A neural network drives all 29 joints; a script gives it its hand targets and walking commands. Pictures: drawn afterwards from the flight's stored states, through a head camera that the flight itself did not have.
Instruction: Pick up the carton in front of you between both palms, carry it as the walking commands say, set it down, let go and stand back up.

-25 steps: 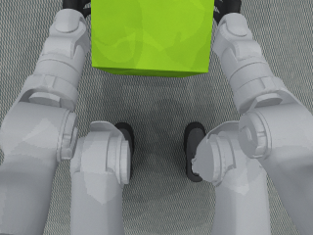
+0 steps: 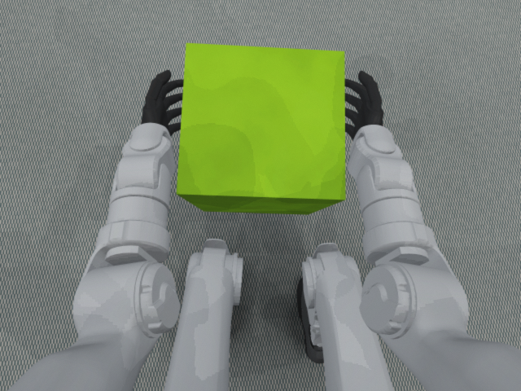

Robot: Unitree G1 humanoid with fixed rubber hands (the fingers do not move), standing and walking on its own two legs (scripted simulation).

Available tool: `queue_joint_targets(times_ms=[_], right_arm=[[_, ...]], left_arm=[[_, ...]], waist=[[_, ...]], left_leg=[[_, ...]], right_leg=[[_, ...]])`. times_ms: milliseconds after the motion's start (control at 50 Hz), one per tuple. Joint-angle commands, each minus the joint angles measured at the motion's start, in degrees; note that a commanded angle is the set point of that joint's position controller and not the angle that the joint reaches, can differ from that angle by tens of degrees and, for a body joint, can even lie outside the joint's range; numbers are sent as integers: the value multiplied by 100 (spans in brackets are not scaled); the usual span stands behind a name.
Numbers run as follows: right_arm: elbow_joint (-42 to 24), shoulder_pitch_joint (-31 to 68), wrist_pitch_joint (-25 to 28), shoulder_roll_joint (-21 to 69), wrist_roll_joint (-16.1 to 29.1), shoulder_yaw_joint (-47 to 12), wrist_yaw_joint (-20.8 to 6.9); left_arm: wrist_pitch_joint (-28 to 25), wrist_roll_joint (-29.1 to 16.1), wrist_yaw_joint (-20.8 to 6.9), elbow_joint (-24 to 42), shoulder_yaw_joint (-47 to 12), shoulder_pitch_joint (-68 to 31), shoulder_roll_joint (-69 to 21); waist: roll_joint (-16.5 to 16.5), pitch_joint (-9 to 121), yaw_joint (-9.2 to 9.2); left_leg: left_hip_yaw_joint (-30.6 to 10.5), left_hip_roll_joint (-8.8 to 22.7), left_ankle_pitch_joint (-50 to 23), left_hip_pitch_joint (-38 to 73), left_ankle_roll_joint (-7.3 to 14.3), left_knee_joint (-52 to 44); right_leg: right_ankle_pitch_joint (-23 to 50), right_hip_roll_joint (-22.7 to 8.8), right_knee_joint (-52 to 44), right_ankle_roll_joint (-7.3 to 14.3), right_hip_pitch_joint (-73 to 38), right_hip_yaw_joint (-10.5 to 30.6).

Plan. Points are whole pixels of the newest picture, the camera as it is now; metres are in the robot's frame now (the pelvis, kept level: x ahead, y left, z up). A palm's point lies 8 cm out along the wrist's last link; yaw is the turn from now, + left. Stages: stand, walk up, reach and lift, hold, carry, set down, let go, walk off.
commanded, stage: reach and lift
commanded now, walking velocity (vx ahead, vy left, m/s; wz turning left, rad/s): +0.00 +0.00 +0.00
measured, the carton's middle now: (260, 147) +0.48 +0.03 -0.14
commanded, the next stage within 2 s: none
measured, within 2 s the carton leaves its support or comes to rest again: neither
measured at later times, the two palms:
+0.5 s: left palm (118, 99) +0.44 +0.17 +0.08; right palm (433, 99) +0.45 -0.13 +0.09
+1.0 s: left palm out of the picture +0.41 +0.16 +0.24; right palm out of the picture +0.42 -0.14 +0.25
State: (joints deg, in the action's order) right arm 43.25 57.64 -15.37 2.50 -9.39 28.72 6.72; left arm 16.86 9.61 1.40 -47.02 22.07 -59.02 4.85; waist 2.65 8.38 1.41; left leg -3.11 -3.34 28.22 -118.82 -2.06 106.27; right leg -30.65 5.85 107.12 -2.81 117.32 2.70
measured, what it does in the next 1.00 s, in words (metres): rises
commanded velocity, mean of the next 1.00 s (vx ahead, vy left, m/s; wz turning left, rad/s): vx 0.00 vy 0.00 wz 0.00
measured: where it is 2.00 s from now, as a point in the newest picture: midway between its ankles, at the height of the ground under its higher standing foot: (266, 330)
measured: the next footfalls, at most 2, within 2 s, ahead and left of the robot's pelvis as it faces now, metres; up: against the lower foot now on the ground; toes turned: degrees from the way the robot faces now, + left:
none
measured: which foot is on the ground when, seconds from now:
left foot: down 0.00-1.00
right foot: down 0.00-1.00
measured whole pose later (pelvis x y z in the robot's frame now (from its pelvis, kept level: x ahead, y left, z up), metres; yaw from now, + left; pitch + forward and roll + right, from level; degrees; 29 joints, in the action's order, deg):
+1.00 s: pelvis +0.09 +0.00 +0.27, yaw +1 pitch +14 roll +0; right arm 30.1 20.5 -19.3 9.3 -11.3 19.2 3.0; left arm 20.8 11.4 1.1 -29.7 16.9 -19.9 -6.6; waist 1.2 8.8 0.4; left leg -3.8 -2.2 19.9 -42.5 -0.6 48.0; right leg -21.8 2.8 48.8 -0.4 41.3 4.8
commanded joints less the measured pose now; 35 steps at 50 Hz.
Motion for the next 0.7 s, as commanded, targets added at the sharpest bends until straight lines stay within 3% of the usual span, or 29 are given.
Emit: queue_joint_targets(times_ms=[0,260,480,680], right_arm=[[126,3386,-25,5859,467,-2860,-1256],[-715,2331,-229,6426,962,-4145,-1341],[-507,1178,-222,6470,729,-3997,-1459],[-505,172,-176,6476,551,-3987,-1598]], left_arm=[[-45,-613,-1353,345,-2451,-3270,-5977],[122,-953,-1370,1143,-3357,-2174,-6377],[120,-853,-1330,1117,-3444,-1202,-6731],[46,-626,-1232,1228,-3496,-194,-6832]], waist=[[-270,5267,80],[-158,5636,179],[-352,4511,-3],[-372,3669,-19]], left_leg=[[681,-557,-508,3395,157,-1358],[572,-607,-1245,4970,131,-2283],[303,-566,-1256,6247,122,-3483],[16,-446,-1679,7656,188,-4690]], right_leg=[[465,584,-1415,133,-2647,-617],[1073,560,-2470,31,-4170,-464],[1056,474,-3653,143,-5107,-253],[1444,336,-4814,227,-6344,-4]])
